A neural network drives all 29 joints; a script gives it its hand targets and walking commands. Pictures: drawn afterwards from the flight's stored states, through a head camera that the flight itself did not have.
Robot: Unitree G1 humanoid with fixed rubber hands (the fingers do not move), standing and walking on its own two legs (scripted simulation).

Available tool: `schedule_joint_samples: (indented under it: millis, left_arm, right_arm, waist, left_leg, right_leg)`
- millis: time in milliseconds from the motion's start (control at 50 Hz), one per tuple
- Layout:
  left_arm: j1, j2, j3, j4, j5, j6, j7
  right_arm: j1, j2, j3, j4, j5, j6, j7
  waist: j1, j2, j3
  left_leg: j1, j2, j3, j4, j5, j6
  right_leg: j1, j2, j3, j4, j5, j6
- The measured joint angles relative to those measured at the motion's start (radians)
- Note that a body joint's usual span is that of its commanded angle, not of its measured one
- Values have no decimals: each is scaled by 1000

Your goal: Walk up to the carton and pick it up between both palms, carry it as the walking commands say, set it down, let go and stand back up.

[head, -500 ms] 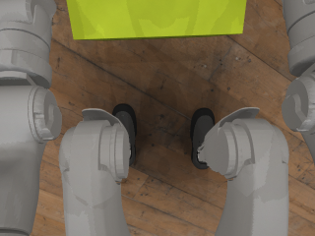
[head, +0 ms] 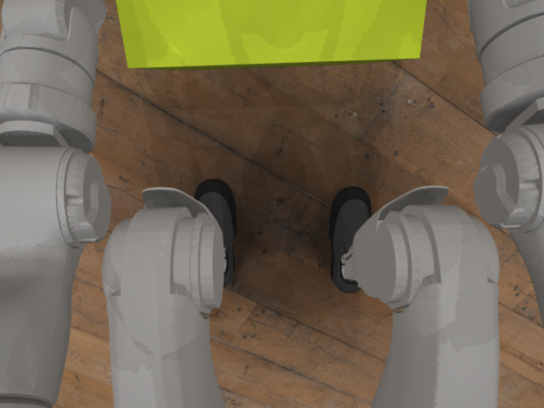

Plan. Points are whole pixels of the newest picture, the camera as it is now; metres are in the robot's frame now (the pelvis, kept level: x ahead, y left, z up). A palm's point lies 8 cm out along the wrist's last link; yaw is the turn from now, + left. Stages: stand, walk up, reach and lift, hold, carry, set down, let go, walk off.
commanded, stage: reach and lift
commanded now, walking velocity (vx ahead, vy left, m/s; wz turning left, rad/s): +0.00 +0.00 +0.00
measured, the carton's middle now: out of the picture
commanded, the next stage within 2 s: none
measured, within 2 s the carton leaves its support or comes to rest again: leaves its support in 0.58 s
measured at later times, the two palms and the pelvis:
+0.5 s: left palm out of the picture +0.54 +0.24 -0.19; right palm out of the picture +0.58 -0.13 -0.17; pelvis +0.00 +0.00 +0.00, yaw +0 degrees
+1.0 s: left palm out of the picture +0.55 +0.24 -0.15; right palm out of the picture +0.60 -0.11 -0.12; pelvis -0.01 +0.00 +0.00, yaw +0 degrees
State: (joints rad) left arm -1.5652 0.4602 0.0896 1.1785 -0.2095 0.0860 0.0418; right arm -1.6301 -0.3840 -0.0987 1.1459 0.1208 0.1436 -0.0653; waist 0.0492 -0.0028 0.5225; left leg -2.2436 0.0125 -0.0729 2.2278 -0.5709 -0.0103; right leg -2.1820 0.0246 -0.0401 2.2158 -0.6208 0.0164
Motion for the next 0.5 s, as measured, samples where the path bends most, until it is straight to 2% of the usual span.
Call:
schedule_joint_samples:
  millis: [400, 500]
  left_arm:
    - [0, 5, -6, -39, 0, 65, 0]
    - [-1, 8, -46, -77, -18, 95, 18]
  right_arm:
    - [3, 0, 0, -13, 0, 15, -4]
    - [13, 0, 0, -48, 8, 36, -37]
  waist:
    - [1, -1, 0]
    - [1, -1, 1]
  left_leg:
    - [0, 0, 0, 0, 0, 0]
    - [0, 0, 0, 1, 0, 0]
  right_leg:
    - [0, 1, 0, 0, 0, 0]
    - [0, 2, 1, 0, 0, 0]
